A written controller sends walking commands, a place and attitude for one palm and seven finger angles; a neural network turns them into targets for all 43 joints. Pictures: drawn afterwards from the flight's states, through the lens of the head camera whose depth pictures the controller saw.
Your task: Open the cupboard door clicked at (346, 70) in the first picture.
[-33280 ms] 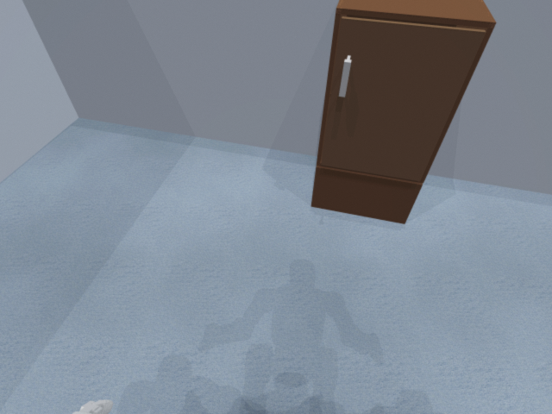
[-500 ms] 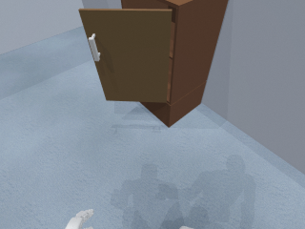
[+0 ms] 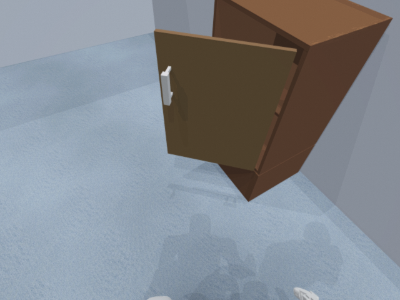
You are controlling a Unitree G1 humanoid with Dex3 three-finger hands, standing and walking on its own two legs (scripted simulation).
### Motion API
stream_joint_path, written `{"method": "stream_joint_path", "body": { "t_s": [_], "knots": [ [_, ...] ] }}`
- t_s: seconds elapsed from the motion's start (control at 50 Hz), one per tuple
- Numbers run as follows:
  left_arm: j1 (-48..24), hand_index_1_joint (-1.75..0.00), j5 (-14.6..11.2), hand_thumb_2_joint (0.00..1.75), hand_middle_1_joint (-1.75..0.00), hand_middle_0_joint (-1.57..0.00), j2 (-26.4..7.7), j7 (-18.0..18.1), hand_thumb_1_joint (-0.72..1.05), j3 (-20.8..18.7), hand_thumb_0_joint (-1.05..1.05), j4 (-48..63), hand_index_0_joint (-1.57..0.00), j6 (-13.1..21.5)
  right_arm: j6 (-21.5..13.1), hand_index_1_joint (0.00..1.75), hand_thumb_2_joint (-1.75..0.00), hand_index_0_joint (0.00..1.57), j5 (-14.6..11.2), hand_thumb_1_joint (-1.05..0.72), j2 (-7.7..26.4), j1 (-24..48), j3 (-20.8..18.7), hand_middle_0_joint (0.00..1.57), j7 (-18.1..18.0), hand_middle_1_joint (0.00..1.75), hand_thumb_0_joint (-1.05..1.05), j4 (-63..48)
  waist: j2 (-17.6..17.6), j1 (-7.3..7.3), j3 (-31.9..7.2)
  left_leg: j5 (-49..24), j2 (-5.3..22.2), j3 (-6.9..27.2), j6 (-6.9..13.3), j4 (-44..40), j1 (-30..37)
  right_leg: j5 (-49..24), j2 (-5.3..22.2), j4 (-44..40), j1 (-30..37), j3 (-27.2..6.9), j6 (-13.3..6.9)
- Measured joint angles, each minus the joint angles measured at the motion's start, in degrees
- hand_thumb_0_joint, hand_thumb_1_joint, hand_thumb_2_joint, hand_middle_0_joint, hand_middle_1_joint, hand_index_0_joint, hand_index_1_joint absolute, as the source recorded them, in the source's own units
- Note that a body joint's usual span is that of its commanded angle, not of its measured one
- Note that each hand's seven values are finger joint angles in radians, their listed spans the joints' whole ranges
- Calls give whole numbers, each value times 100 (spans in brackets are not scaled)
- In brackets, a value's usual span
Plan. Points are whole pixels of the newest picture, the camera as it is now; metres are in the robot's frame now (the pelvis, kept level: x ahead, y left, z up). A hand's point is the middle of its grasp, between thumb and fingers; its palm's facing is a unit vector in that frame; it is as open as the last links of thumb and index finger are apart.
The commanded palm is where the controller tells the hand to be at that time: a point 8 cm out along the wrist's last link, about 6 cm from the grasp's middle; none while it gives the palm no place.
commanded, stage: take the last steps up to it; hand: left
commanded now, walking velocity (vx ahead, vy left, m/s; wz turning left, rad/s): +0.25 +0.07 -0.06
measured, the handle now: (168, 85) +0.75 +0.21 -0.04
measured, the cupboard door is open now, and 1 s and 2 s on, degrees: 45 45 45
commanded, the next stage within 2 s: come to a stop and stand still in 0.24 s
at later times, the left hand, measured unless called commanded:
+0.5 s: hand (141, 241) +0.26 +0.18 -0.15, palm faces -0.05 -0.97 -0.23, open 7.3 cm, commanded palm none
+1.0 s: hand (111, 274) +0.18 +0.23 -0.16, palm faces -0.01 -0.97 -0.24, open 7.4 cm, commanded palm none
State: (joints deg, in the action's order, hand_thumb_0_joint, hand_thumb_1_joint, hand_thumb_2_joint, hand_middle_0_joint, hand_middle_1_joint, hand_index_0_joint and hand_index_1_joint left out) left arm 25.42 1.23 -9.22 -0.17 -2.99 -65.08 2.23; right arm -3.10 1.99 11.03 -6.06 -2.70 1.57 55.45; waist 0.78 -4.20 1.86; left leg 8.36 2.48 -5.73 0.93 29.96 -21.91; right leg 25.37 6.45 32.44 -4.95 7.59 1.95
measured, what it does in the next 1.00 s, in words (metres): walks ahead: right foot, then left foot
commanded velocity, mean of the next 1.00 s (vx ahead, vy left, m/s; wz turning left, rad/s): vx -0.04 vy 0.00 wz -0.02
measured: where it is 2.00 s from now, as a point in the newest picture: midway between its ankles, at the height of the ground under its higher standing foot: outside the picture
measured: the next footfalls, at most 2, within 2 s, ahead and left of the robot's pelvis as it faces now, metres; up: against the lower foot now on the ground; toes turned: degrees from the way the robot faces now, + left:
right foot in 0.38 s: +0.21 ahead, -0.09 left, +0.00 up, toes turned -9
left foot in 0.68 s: +0.23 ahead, +0.14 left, +0.00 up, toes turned +0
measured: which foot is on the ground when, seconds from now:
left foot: down 0.00-0.40, up 0.42-0.66, down 0.68-1.00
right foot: up 0.00-0.36, down 0.38-0.70, up 0.72-1.00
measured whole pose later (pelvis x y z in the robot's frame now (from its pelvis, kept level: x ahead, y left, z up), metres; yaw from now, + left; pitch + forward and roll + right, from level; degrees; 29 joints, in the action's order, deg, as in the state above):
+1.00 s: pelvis +0.13 +0.03 +0.01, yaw -4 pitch +1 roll -1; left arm 13.1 0.6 -12.4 1.0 -3.3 -57.9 -3.4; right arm 0.9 1.6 9.5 -8.4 -2.1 -1.8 56.8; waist -0.1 -0.5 2.9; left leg 9.7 2.9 -4.6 0.8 28.2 -19.4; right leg 24.9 0.8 37.6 -12.8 1.8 0.0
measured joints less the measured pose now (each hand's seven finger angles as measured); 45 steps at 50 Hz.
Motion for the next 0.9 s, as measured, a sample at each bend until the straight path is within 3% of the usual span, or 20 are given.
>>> {"method": "stream_joint_path", "body": {
  "t_s": [0.06,0.12,0.22,0.32,0.38,0.46,0.56,0.64,0.68,0.7,0.74,0.82,0.9],
  "knots": [
    [-213,-30,-23,90,-30,-20,-62,16,91,23,1,-15,-20,-146,-92,30,-90,20,2,-91,-141,32,78,20,-126,29,0,-81,178,33,182,449,-149,-157,165,402,110,331,-1,2489,-1045,-443,-235],
    [-558,-30,-11,90,-30,-20,-95,7,91,1,1,140,-20,-187,-95,30,-90,20,-14,-91,-257,-185,159,20,-215,29,0,-11,199,85,198,489,-234,-218,162,23,489,-83,-54,3486,-1906,-432,-272],
    [-1130,-30,1,90,-30,-19,-63,-13,91,-12,1,566,-20,-174,-112,30,-90,21,-49,-95,-113,-599,59,20,-327,30,-2,203,122,208,139,399,-365,-297,246,-700,1105,-605,-46,2711,-2506,-327,-226],
    [-1598,-30,11,90,-30,-19,-96,-23,92,-7,1,860,-20,-164,14,30,-90,20,-6,-94,-6,-1013,73,20,-292,30,-2,495,46,374,106,636,-396,-319,185,-810,1474,-848,-122,1181,-2176,-238,-227],
    [-1692,-30,23,90,-30,-19,-165,-34,92,9,0,980,-20,-89,97,30,-90,20,-26,-92,-39,-1276,97,20,-278,30,-1,655,75,450,60,1068,-378,-339,76,-373,1511,-1312,-221,207,-1582,-244,-274],
    [-1777,-30,-6,90,-30,-19,-87,64,91,123,0,918,-20,-5,306,30,-90,20,-116,-92,-25,-1262,107,20,-304,30,0,790,-168,580,140,2130,-198,7,-119,936,1012,-968,-418,182,-1351,-112,-454],
    [-1811,-30,-34,90,-30,-20,-37,174,91,175,0,812,-20,-121,447,30,-90,20,-193,-91,-178,-985,127,20,-334,30,0,721,-8,583,296,2020,-180,240,-300,1136,550,-1115,-396,-233,-1064,-140,-422],
    [-1768,-30,-64,90,-30,-20,-66,205,92,96,0,746,-21,-248,510,30,-90,20,-171,-91,-219,-789,93,20,-313,30,0,583,119,515,350,1286,-163,237,-374,558,502,-1060,-323,-194,-978,-175,-302],
    [-1714,-30,-75,90,-30,-20,-112,197,92,69,0,733,-21,-329,499,30,-90,20,-143,-91,-185,-734,64,20,-302,30,0,505,98,484,338,459,-104,221,-251,109,599,-934,-330,28,-1024,-175,-217],
    [-1693,-30,-88,90,-30,-20,-157,194,92,51,0,725,-21,-385,495,30,-90,20,-119,-91,-193,-702,52,20,-307,30,0,477,146,461,327,389,-133,189,-115,185,569,-865,-290,168,-1077,-202,-181],
    [-1631,-30,-101,90,-30,-20,-250,218,92,6,0,732,-21,-502,495,30,-90,20,-69,-91,-228,-638,57,20,-322,30,0,396,220,402,278,575,-155,115,50,290,526,-69,-347,884,-1315,-423,-185],
    [-1542,-30,-76,90,-30,-20,-364,211,92,-78,0,729,-20,-624,449,30,-90,20,-16,-90,-269,-489,104,20,-393,30,0,235,175,372,212,517,-110,124,90,118,462,453,-586,2208,-1643,-716,-197],
    [-1423,-30,-71,90,-30,-19,-381,175,91,-80,0,741,-20,-612,420,30,-90,20,-10,-90,-244,-302,114,20,-389,30,0,151,52,344,192,300,-46,132,90,-100,378,459,-612,1965,-1447,-711,-159]
  ]
}}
